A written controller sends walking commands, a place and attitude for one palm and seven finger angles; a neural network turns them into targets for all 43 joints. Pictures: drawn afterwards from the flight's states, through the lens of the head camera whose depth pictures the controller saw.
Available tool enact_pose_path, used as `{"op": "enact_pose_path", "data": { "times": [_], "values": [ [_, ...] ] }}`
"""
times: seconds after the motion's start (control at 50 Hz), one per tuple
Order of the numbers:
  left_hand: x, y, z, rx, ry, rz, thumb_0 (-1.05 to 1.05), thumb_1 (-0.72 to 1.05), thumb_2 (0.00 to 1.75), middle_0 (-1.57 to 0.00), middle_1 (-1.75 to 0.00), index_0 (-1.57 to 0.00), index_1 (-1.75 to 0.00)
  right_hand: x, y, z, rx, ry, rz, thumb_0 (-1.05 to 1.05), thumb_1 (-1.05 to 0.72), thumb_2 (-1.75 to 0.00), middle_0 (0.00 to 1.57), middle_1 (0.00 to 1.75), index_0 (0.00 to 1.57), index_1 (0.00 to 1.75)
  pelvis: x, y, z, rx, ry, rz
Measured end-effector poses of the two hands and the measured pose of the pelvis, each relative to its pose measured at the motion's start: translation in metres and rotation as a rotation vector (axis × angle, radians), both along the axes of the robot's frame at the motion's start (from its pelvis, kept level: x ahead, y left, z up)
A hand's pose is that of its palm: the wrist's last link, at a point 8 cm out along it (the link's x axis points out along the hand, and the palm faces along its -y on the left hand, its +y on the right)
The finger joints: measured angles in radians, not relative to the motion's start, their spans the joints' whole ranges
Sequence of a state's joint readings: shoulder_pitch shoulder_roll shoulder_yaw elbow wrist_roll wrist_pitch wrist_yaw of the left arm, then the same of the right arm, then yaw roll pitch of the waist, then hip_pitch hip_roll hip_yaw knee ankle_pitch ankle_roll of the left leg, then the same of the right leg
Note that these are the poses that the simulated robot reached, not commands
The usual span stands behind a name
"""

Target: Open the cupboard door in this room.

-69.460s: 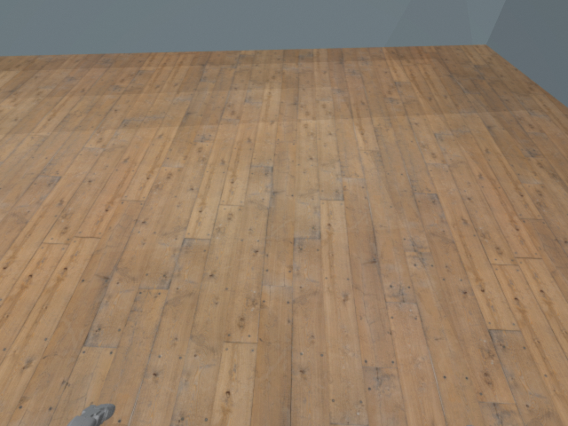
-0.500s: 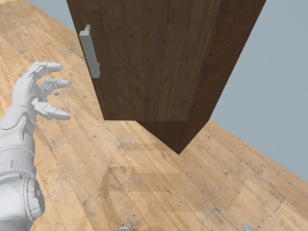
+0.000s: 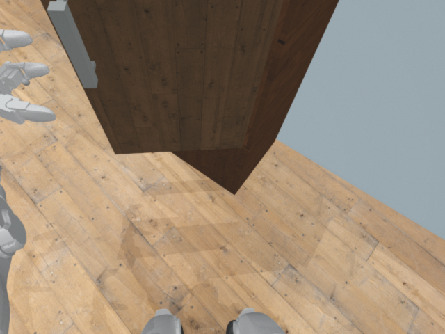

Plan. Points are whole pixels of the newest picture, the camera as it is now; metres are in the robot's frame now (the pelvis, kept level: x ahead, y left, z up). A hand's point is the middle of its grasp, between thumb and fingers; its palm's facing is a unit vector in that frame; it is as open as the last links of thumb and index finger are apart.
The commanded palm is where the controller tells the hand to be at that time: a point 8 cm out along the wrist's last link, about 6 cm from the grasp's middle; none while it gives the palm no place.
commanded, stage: move the hooked fingers beside the handle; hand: left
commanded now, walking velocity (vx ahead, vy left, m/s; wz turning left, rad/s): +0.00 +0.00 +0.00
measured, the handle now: (78, 42) +0.62 +0.22 +0.11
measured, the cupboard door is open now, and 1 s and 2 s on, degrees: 42 42 42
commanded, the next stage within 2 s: slide the fingers in behind the handle in 1.92 s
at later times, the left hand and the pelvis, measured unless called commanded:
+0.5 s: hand (43, 52) +0.58 +0.26 +0.12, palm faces +0.02 -1.00 +0.01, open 14.0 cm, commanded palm +0.55 +0.31 +0.12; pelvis +0.03 +0.02 -0.01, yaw -2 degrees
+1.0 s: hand (39, 67) +0.54 +0.26 +0.12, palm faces +0.04 -1.00 +0.00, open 14.0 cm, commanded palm +0.54 +0.30 +0.12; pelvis +0.02 +0.01 +0.00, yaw +0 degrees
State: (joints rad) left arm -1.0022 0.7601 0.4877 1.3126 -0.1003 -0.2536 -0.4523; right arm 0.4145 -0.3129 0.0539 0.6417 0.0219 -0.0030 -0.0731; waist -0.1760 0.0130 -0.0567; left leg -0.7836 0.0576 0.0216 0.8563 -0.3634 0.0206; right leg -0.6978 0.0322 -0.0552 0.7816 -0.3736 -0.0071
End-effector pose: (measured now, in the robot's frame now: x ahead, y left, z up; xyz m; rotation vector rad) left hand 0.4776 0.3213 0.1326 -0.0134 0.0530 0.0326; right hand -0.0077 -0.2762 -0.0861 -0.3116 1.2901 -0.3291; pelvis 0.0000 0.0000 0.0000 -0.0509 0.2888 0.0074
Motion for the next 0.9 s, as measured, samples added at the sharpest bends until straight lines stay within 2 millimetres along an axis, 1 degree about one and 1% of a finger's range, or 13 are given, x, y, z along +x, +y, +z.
{"op": "enact_pose_path", "data": {
  "times": [0.1,0.2,0.3,0.36,0.44,0.52,0.62,0.7,0.78,0.82,0.9],
  "values": [
    [0.02,0.005,0.002,0.021,-0.017,-0.003,-0.02,-0.5,0.3,-0.3,-1.2,-0.3,-1.2,-0.018,0.002,0.003,-0.017,0.07,-0.025,0.01,-0.9,-0.9,0.2,0.3,0.2,0.3,0.002,0.002,-0.003,-0.009,0.04,-0.003],
    [0.04,0.002,0.004,0.002,-0.017,-0.024,-0.02,-0.5,0.3,-0.3,-1.2,-0.3,-1.2,-0.032,0.008,0.005,-0.017,0.137,-0.05,0.01,-0.9,-0.9,0.2,0.3,0.2,0.3,0.007,0.005,-0.005,-0.017,0.068,-0.004],
    [0.061,-0.001,-0.002,0.0,0.025,-0.029,-0.02,-0.5,0.3,-0.3,-1.2,-0.3,-1.2,-0.04,0.018,0.007,-0.015,0.178,-0.071,0.01,-0.9,-0.9,0.2,0.3,0.2,0.3,0.012,0.009,-0.006,-0.024,0.094,-0.006],
    [0.072,-0.003,-0.004,0.016,0.016,-0.021,-0.02,-0.5,0.3,-0.3,-1.2,-0.3,-1.2,-0.044,0.025,0.007,-0.006,0.2,-0.083,0.0,-0.9,-0.9,0.2,0.3,0.2,0.3,0.015,0.012,-0.007,-0.026,0.11,-0.012],
    [0.081,-0.004,-0.006,0.003,-0.009,-0.015,-0.02,-0.5,0.3,-0.3,-1.2,-0.3,-1.2,-0.047,0.035,0.007,0.018,0.225,-0.106,0.0,-0.9,-0.9,0.2,0.3,0.2,0.3,0.022,0.015,-0.007,-0.025,0.123,-0.026],
    [0.08,-0.002,-0.012,0.005,0.006,-0.017,-0.02,-0.5,0.3,-0.3,-1.2,-0.3,-1.2,-0.044,0.042,0.007,0.046,0.233,-0.124,0.0,-0.9,-0.9,0.2,0.3,0.2,0.3,0.029,0.016,-0.005,-0.024,0.123,-0.034],
    [0.072,0.006,-0.016,0.006,0.021,0.003,-0.02,-0.5,0.3,-0.3,-1.2,-0.3,-1.2,-0.032,0.044,0.007,0.065,0.219,-0.118,0.0,-0.9,-0.9,0.21,0.3,0.2,0.3,0.035,0.016,-0.003,-0.025,0.11,-0.034],
    [0.064,0.013,-0.008,0.02,-0.018,0.015,-0.02,-0.5,0.3,-0.3,-1.2,-0.3,-1.2,-0.017,0.039,0.006,0.064,0.191,-0.094,0.0,-0.9,-0.9,0.21,0.3,0.2,0.3,0.038,0.015,-0.001,-0.029,0.097,-0.024],
    [0.054,0.011,0.0,0.024,-0.038,-0.003,-0.02,-0.5,0.3,-0.3,-1.2,-0.3,-1.2,0.0,0.031,0.004,0.058,0.157,-0.06,0.0,-0.9,-0.9,0.21,0.3,0.2,0.3,0.038,0.014,0.0,-0.029,0.081,-0.01],
    [0.049,0.008,-0.001,0.012,-0.018,-0.017,-0.02,-0.5,0.3,-0.3,-1.2,-0.3,-1.2,0.009,0.027,0.002,0.053,0.136,-0.041,0.0,-0.9,-0.9,0.21,0.3,0.2,0.3,0.037,0.013,0.0,-0.028,0.073,-0.003],
    [0.044,0.001,-0.012,-0.012,0.041,-0.022,-0.02,-0.5,0.3,-0.3,-1.2,-0.3,-1.2,0.023,0.018,0.001,0.033,0.09,-0.006,0.0,-0.9,-0.9,0.2,0.3,0.2,0.3,0.03,0.011,-0.001,-0.025,0.063,0.009]
  ]
}}
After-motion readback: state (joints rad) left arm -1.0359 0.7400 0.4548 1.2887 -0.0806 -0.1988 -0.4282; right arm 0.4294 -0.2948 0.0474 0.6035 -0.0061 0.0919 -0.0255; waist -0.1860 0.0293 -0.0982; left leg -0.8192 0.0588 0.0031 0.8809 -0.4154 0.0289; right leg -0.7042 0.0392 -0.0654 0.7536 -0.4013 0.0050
